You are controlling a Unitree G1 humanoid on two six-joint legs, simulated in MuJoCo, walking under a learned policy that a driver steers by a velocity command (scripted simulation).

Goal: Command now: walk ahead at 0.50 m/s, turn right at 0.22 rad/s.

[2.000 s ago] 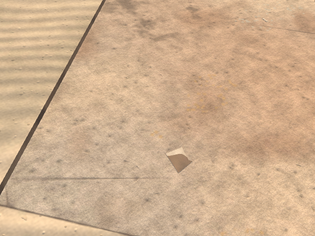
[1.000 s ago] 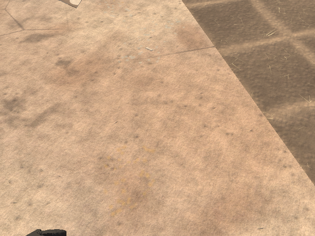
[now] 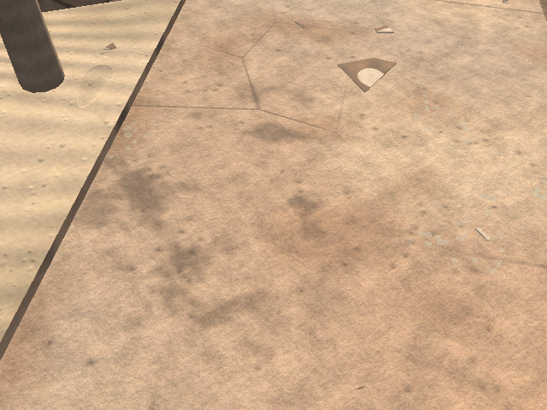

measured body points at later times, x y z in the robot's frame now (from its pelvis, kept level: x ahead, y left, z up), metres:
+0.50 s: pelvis +0.30 -0.07 +0.00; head +0.33 -0.08 +0.45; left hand +0.44 +0.19 -0.11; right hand +0.43 -0.37 -0.09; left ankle +0.50 +0.07 -0.69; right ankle +0.25 -0.14 -0.75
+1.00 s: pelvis +0.50 -0.08 -0.01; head +0.53 -0.09 +0.44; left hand +0.77 +0.08 -0.10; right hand +0.48 -0.37 -0.13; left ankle +0.57 +0.01 -0.75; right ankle +0.50 -0.22 -0.74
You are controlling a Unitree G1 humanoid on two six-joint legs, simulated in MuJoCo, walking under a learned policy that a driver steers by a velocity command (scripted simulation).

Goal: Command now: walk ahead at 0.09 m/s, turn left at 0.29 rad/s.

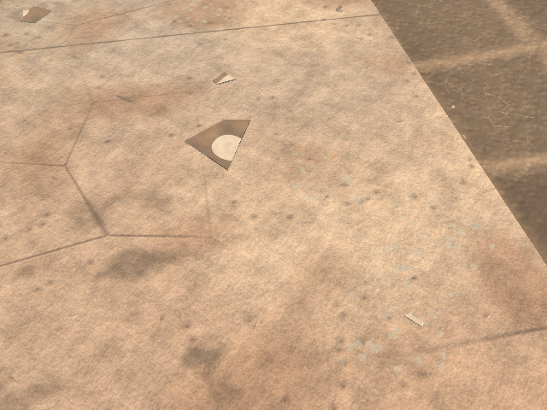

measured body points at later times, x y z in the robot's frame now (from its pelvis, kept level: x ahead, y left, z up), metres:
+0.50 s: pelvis +0.02 +0.04 +0.00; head +0.06 +0.08 +0.45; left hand +0.09 +0.36 -0.12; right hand +0.24 -0.19 -0.08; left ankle +0.02 +0.13 -0.74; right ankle +0.04 -0.12 -0.65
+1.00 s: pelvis +0.04 +0.03 -0.01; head +0.06 +0.03 +0.44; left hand +0.09 +0.34 -0.11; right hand +0.25 -0.20 -0.11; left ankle +0.02 +0.13 -0.74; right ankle +0.09 -0.10 -0.74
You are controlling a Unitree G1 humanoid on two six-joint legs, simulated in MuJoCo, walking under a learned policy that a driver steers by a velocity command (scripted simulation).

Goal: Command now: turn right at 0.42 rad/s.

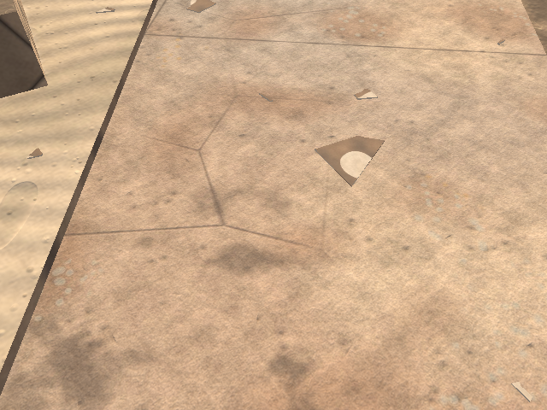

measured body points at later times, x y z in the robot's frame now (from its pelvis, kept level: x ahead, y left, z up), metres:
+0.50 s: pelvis -0.01 -0.07 +0.01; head +0.02 -0.11 +0.46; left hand +0.21 +0.16 -0.07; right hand +0.04 -0.39 -0.11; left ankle +0.01 +0.08 -0.65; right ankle -0.02 -0.15 -0.73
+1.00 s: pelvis +0.11 -0.02 +0.00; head +0.15 +0.00 +0.44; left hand +0.19 +0.28 -0.13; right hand +0.26 -0.31 -0.09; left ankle +0.16 +0.07 -0.73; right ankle -0.02 -0.15 -0.70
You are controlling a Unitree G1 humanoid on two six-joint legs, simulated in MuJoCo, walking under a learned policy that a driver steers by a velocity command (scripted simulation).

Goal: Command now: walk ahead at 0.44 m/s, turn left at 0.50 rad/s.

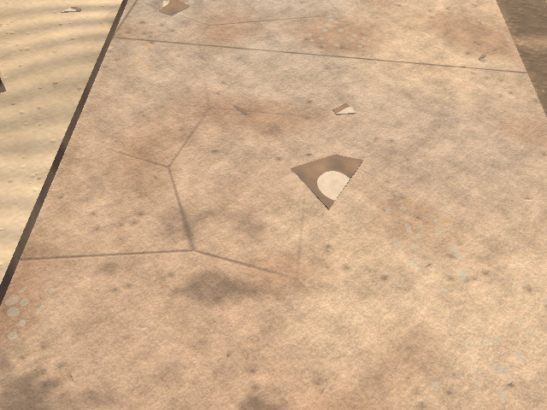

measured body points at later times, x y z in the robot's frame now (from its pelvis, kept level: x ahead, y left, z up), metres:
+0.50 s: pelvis +0.29 +0.01 -0.01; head +0.33 +0.02 +0.44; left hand +0.46 +0.29 -0.09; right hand +0.36 -0.27 -0.12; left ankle +0.07 +0.10 -0.66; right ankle +0.41 -0.05 -0.73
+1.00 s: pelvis +0.57 +0.08 +0.00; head +0.60 +0.09 +0.45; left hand +0.65 +0.36 -0.12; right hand +0.76 -0.19 -0.06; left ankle +0.65 +0.19 -0.73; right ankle +0.44 -0.04 -0.65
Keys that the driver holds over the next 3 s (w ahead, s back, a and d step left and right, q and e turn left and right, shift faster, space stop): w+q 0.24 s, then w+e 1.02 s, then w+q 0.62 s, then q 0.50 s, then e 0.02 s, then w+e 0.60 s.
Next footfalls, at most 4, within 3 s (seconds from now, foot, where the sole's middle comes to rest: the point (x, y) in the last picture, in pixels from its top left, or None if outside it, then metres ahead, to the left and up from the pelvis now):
0.44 right None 0.45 -0.05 -0.76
0.92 left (215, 316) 0.69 0.19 -0.76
1.42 right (341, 257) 0.90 -0.15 -0.76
1.96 left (281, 167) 1.24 0.03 -0.76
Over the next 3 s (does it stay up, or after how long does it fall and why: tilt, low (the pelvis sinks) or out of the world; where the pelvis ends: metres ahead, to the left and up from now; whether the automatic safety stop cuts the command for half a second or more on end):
stays up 1.39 -0.03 0.02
